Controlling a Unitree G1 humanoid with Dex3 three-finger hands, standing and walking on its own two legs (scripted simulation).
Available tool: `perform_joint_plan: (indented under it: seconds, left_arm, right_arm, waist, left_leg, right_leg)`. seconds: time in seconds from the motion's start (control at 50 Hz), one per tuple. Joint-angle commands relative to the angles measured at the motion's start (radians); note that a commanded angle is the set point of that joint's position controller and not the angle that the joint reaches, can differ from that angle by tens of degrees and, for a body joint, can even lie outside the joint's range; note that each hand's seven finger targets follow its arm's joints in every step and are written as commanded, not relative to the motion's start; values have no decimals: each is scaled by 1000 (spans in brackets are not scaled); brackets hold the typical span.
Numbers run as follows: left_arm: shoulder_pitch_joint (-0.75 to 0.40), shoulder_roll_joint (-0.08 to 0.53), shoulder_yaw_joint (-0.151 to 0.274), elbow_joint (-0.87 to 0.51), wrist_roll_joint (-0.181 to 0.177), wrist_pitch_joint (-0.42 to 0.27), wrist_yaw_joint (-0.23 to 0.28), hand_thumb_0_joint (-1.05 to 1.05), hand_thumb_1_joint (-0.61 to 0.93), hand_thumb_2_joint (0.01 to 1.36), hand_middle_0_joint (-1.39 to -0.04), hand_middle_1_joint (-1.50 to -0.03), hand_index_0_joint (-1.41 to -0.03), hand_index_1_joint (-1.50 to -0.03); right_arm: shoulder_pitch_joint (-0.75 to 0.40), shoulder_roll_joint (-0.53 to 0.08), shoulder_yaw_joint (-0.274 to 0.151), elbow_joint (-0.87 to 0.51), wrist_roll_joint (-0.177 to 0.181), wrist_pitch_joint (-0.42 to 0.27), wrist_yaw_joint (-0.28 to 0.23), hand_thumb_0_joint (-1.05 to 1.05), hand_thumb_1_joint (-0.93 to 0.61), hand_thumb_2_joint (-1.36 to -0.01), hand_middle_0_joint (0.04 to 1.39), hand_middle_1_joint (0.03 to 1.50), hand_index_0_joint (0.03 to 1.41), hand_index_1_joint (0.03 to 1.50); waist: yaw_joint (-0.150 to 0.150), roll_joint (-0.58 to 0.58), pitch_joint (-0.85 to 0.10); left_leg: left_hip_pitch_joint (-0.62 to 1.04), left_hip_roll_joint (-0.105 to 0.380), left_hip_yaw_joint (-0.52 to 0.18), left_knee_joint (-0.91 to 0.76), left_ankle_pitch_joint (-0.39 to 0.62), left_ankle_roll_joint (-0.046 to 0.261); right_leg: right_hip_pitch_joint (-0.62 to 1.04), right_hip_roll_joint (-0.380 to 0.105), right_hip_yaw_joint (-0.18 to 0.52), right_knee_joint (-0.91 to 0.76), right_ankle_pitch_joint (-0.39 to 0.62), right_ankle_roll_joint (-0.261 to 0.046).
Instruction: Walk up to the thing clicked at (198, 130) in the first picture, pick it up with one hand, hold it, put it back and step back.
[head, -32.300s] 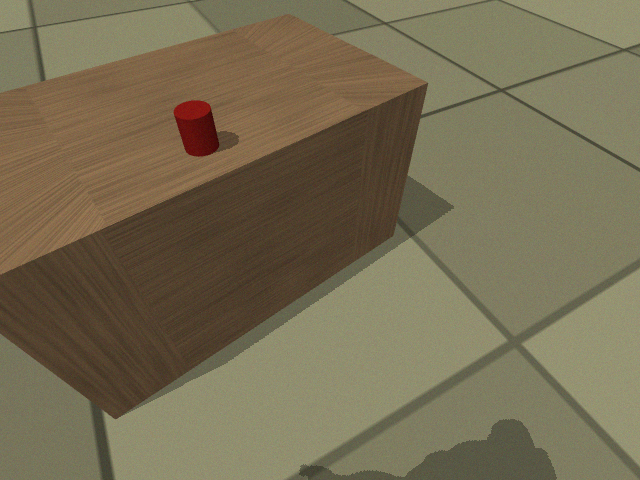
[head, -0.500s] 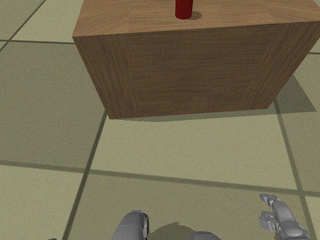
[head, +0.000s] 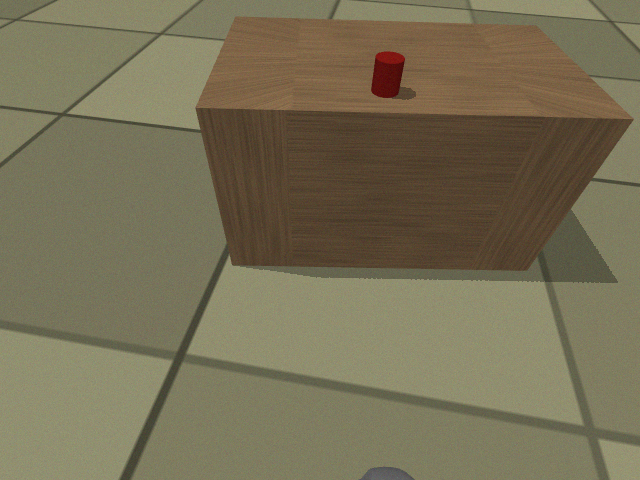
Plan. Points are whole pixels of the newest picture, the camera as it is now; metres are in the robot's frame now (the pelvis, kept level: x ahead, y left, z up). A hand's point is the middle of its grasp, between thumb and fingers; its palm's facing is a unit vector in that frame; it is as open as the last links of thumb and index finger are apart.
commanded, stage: step back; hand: right
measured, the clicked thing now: (387, 74) +1.13 -0.23 -0.02
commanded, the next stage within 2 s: stand in 0.66 s
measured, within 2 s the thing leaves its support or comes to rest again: neither
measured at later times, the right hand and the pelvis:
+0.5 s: hand out of the picture +0.14 -0.27 -0.17, palm faces -0.05 +0.94 -0.35, open 7.3 cm; pelvis +0.05 -0.01 -0.01, yaw +0 degrees
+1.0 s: hand (491, 462) +0.16 -0.25 -0.14, palm faces +0.01 +0.94 -0.33, open 7.3 cm; pelvis +0.07 +0.01 +0.01, yaw -2 degrees
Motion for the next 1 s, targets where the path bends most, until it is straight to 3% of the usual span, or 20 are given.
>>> perform_joint_plan:
  seconds: [0.0,0.04,0.1,0.12,0.14,0.16,0.18,0.24,0.3,0.38,0.42,0.46,0.48,0.5,0.6,0.64,0.7,0.78,0.88,0.98]
  left_arm:
    - [-56,161,42,-85,-2,-43,-11,0,900,900,-200,-300,-200,-300]
    - [-70,150,40,-94,-3,-52,-10,0,900,900,-200,-300,-200,-300]
    - [72,148,49,-30,3,-70,10,0,900,900,-200,-300,-200,-300]
    - [101,186,62,-22,14,-81,21,0,900,900,-200,-300,-200,-300]
    - [110,276,82,-36,26,-91,31,0,900,900,-200,-300,-200,-300]
    - [34,303,84,-63,18,-86,30,0,900,900,-200,-300,-200,-300]
    - [-18,302,82,-81,16,-82,30,0,900,900,-200,-300,-200,-300]
    - [-33,211,56,-84,4,-98,33,0,900,900,-200,-300,-200,-300]
    - [-37,207,48,-78,-2,-100,38,0,900,900,-200,-300,-200,-300]
    - [-70,187,25,-87,-17,-85,45,0,900,900,-200,-300,-200,-300]
    - [-75,185,18,-85,-26,-71,47,0,900,900,-200,-300,-200,-300]
    - [-75,145,4,-98,-27,-62,46,0,900,900,-200,-300,-200,-300]
    - [-55,131,0,-84,-33,-52,46,0,900,900,-200,-300,-200,-300]
    - [-46,142,4,-59,-35,-44,49,0,900,900,-200,-300,-200,-300]
    - [-78,206,16,-15,-16,-62,44,0,900,900,-200,-300,-200,-300]
    - [-115,141,-23,15,-18,-59,32,0,900,900,-200,-300,-200,-300]
    - [-99,119,-32,38,-29,-58,24,0,900,900,-200,-300,-200,-300]
    - [-149,146,-30,66,-22,-62,23,0,900,900,-200,-300,-200,-300]
    - [-155,135,-38,95,-22,-58,18,0,900,900,-200,-300,-200,-300]
    - [-175,144,-38,109,-19,-64,21,0,900,900,-200,-300,-200,-300]
  right_arm:
    - [-95,-291,-75,-92,2,-44,-19,0,-900,-900,200,300,200,300]
    - [-93,-285,-73,-100,1,-35,-20,0,-900,-900,200,300,200,300]
    - [-136,-219,-51,-114,14,-16,-22,0,-900,-900,200,300,200,300]
    - [-100,-144,-27,-117,19,-15,-24,0,-900,-900,200,300,200,300]
    - [-81,-92,-10,-142,26,-17,-25,0,-900,-900,200,300,200,300]
    - [-77,-187,-37,-118,19,-8,-39,0,-900,-900,200,300,200,300]
    - [-43,-229,-54,-95,18,-12,-43,0,-900,-900,200,300,200,300]
    - [-50,-192,-41,-71,27,-23,-38,0,-900,-900,200,300,200,300]
    - [-43,-176,-37,-65,21,-17,-35,0,-900,-900,200,300,200,300]
    - [-80,-155,-30,-58,25,-17,-36,0,-900,-900,200,300,200,300]
    - [-72,-161,-35,-39,27,-21,-39,0,-900,-900,200,300,200,300]
    - [-90,-231,-49,-39,20,-22,-46,0,-900,-900,200,300,200,300]
    - [-156,-256,-46,-55,25,-23,-46,0,-900,-900,200,300,200,300]
    - [-207,-274,-44,-56,34,-18,-40,0,-900,-900,200,300,200,300]
    - [-249,-194,-15,-26,35,-10,-34,0,-900,-900,200,300,200,300]
    - [-208,-196,-6,3,42,-24,-24,0,-900,-900,200,300,200,300]
    - [-259,-214,-5,18,34,-48,-21,0,-900,-900,200,300,200,300]
    - [-250,-193,4,42,41,-52,-25,0,-900,-900,200,300,200,300]
    - [-283,-192,4,60,44,-50,-25,0,-900,-900,200,300,200,300]
    - [-277,-184,6,76,45,-49,-25,0,-900,-900,200,300,200,300]
  waist:
    - [-3,232,79]
    - [-13,255,61]
    - [79,166,-3]
    - [86,4,-45]
    - [80,-193,-31]
    - [72,-88,0]
    - [47,-96,53]
    - [35,-43,25]
    - [37,-97,-24]
    - [27,-143,-56]
    - [11,-132,-85]
    - [22,13,-132]
    - [42,78,-149]
    - [55,118,-131]
    - [36,48,-66]
    - [-1,78,-69]
    - [34,106,-87]
    - [14,50,-88]
    - [22,62,-58]
    - [12,31,-89]
  left_leg:
    - [-83,188,-238,-294,-304,153]
    - [-88,184,-192,-257,-241,153]
    - [-217,129,-86,-4,-144,94]
    - [-287,59,-24,190,-151,60]
    - [-444,-80,-2,392,-249,7]
    - [-381,-28,-78,441,-271,6]
    - [-346,3,-78,441,-282,4]
    - [-316,28,-100,394,-172,10]
    - [-230,35,-35,286,-121,-8]
    - [-82,16,67,86,-1,-5]
    - [7,10,70,-45,233,11]
    - [62,145,-89,-52,439,64]
    - [-6,226,-186,-87,348,129]
    - [-103,261,-182,-91,269,173]
    - [-94,105,-41,-9,140,35]
    - [-8,115,-66,-108,140,39]
    - [3,169,-110,-174,265,51]
    - [56,146,-62,-171,374,27]
    - [56,135,-51,-237,237,14]
    - [104,131,-30,-226,303,7]
  right_leg:
    - [-42,-6,-28,-102,27,17]
    - [25,3,-34,-217,43,14]
    - [340,27,-31,-458,193,2]
    - [424,-35,111,-514,158,-7]
    - [424,-266,522,-637,23,-75]
    - [265,-365,601,-676,-182,-168]
    - [186,-383,618,-648,-161,-228]
    - [241,-260,324,-538,284,-165]
    - [218,-249,229,-478,518,-164]
    - [179,-204,113,-369,807,-119]
    - [158,-156,84,-297,772,-68]
    - [96,-97,70,-245,529,-22]
    - [124,-25,35,-215,280,-2]
    - [207,-3,2,-214,126,-1]
    - [158,-122,171,-430,293,-49]
    - [140,-106,119,-449,248,-31]
    - [222,-64,61,-448,301,1]
    - [266,-90,66,-495,422,3]
    - [260,-92,69,-567,335,5]
    - [284,-112,75,-591,399,8]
